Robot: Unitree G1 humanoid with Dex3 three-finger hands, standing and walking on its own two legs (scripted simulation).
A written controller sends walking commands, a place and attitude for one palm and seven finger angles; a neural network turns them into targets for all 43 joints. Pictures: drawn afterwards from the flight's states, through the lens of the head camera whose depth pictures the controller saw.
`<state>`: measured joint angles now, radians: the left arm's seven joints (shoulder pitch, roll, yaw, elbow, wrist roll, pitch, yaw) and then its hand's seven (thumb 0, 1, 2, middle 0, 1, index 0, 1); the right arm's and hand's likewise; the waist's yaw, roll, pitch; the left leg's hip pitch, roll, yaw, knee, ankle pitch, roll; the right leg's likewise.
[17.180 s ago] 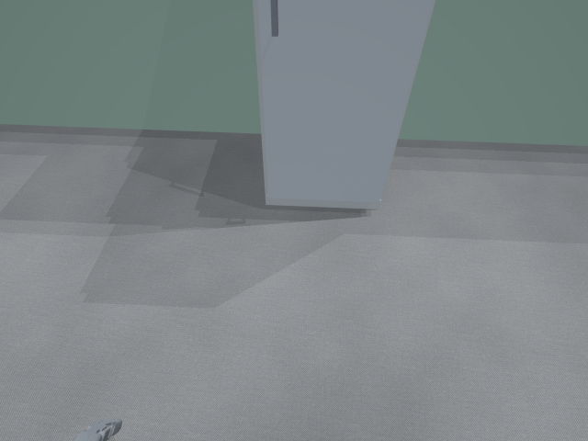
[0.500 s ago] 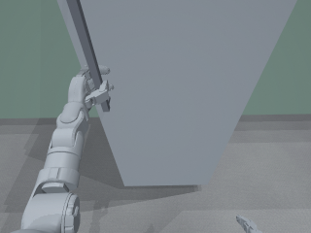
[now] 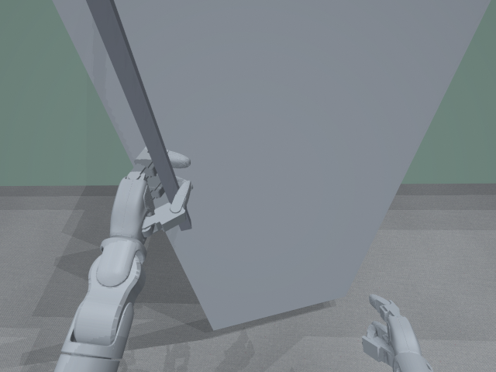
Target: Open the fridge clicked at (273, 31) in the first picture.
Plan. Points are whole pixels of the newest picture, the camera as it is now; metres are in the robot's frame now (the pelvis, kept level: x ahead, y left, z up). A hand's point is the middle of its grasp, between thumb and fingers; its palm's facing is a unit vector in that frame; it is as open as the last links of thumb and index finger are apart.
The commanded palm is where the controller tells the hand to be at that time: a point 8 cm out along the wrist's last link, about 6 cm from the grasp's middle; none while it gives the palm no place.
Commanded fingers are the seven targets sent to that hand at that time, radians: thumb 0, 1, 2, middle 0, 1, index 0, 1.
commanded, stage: walk backward, drawing the door open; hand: left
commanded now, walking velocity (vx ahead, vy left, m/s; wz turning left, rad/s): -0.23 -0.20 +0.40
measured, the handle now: (155, 135) +0.36 +0.14 +0.23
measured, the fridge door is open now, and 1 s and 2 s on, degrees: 15 51 91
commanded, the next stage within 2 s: stop walking and hold the door back in 1.62 s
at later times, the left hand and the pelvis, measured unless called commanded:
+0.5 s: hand (221, 309) +0.17 +0.04 +0.14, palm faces +0.05 -0.97 -0.22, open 7.0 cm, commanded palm +0.14 +0.09 +0.15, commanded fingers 0.00 0.90 0.90 -0.45 -1.40 -0.45 -1.40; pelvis -0.10 -0.08 -0.01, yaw +12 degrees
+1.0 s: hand out of the picture +0.09 -0.08 +0.13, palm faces +0.40 -0.89 -0.23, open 7.2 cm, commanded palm +0.04 -0.05 +0.15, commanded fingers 0.00 0.90 0.90 -0.45 -1.40 -0.45 -1.40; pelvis -0.12 -0.30 -0.02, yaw +37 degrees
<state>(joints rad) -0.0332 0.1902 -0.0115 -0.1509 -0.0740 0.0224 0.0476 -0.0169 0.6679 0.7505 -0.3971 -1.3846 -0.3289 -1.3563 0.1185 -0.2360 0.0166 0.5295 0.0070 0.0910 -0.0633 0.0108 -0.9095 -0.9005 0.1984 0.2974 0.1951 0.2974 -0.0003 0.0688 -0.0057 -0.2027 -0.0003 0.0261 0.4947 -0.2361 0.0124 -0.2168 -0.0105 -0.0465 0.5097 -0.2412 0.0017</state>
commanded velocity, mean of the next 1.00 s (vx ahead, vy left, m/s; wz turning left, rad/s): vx -0.17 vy -0.38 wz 0.72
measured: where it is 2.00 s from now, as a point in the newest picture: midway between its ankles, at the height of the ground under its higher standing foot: outside the picture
